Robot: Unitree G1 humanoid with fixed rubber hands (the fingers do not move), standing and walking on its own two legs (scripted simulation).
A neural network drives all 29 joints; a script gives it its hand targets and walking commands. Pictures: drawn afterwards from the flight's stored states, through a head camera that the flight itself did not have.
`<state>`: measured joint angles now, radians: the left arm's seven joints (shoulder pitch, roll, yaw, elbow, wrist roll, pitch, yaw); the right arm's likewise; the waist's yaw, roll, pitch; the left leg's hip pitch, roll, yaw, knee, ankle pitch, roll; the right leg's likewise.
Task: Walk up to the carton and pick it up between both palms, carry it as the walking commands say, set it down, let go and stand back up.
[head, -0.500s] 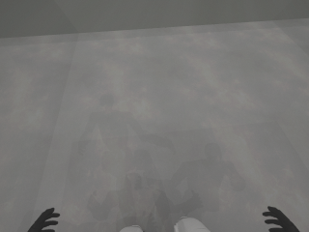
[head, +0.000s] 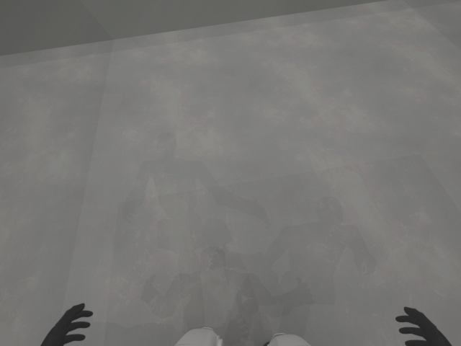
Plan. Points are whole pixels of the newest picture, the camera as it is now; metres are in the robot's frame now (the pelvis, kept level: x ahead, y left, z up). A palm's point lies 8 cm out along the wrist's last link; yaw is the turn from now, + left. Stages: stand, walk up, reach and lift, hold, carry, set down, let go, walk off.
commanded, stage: walk up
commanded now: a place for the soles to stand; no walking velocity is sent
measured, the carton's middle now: out of the picture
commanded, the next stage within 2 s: none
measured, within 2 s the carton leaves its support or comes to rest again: neither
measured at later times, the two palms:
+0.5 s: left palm out of the picture -0.06 +0.35 -0.09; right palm out of the picture -0.01 -0.31 -0.09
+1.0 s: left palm out of the picture -0.11 +0.33 -0.09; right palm out of the picture -0.16 -0.31 -0.10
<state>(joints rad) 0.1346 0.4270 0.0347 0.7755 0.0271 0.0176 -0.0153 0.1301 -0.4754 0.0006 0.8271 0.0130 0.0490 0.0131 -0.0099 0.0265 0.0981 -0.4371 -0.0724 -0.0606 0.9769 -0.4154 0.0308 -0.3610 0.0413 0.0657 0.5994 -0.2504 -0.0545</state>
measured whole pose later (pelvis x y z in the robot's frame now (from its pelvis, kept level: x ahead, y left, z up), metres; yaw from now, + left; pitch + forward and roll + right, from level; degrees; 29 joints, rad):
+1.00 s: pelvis -0.26 +0.02 -0.01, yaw -2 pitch +1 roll +0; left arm 0.13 0.42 0.03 0.76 0.02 0.05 -0.02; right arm 0.15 -0.47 0.00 0.83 0.00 0.03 0.00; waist -0.01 0.03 0.09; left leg -0.38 -0.05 -0.05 0.66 -0.33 0.03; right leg -0.45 0.07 0.06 0.62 -0.20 -0.05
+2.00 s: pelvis -0.53 +0.00 -0.01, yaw -9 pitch -2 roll -1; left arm 0.22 0.44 0.04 0.73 0.02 0.08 -0.03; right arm 0.14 -0.45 0.00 0.83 -0.02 0.02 -0.02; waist -0.01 0.01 0.11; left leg -0.37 0.01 -0.01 0.63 -0.23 0.03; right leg -0.41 0.08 0.09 1.05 -0.41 -0.04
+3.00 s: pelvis -0.81 -0.03 -0.01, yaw -28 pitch -3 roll +2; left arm 0.34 0.42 0.05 0.69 0.05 0.08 -0.05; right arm 0.15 -0.47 0.00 0.83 -0.03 0.07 -0.03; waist 0.00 0.00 0.14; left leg -0.46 0.09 0.06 0.85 -0.43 0.02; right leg -0.25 0.03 0.12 0.73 -0.43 -0.02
